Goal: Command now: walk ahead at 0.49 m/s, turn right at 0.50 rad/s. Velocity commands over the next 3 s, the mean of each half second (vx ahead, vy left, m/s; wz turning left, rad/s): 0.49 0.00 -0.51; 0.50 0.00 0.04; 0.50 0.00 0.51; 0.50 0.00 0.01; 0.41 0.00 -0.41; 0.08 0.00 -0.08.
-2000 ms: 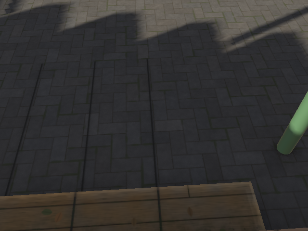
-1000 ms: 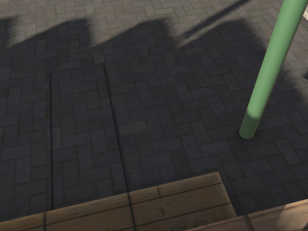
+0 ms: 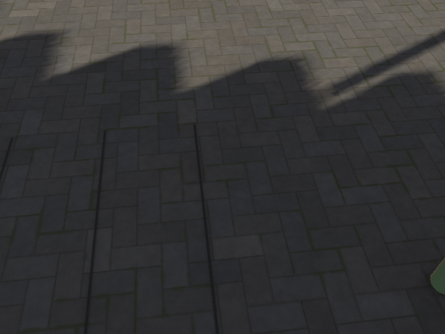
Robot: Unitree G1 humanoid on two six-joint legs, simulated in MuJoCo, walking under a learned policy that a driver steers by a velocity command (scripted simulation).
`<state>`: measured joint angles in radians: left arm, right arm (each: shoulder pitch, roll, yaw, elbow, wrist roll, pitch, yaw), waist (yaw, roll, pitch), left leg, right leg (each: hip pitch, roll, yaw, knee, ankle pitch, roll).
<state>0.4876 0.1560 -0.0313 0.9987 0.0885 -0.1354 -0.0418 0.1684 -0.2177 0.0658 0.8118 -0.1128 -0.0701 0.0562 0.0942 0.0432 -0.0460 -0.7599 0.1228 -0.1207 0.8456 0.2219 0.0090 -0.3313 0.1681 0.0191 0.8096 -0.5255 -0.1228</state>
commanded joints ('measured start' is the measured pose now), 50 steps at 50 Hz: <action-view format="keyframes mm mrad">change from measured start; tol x64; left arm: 1 -27 192 34 -80 2 -19 1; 50 -395 174 88 -66 -75 32 47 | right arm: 1 -57 -70 -5 -90 30 16 -11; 50 188 5 -142 34 150 33 -113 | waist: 1 -29 -61 84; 37 -193 -58 336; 42 87 -293 -582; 50 -176 -130 79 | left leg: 1 410 -65 119 -227 140 -40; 9 1478 375 -453 -133 764 540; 16 174 40 88 -569 -328 225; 26 1096 149 -9 -384 -103 203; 38 765 63 80 165 130 104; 41 -29 -144 -126 1072 -1035 -11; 50 94 55 -21 357 -431 -38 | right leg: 1 -392 -152 245 -112 39 -137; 6 -179 -135 404 285 145 -94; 10 -1187 -49 137 1471 -196 129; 17 -429 -298 23 325 759 73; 26 -1026 -248 169 -16 869 82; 37 -265 -198 -29 -531 733 60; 41 1142 -615 275 48 1819 -184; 44 746 -622 459 -379 582 -235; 50 -91 -480 68 -592 667 -96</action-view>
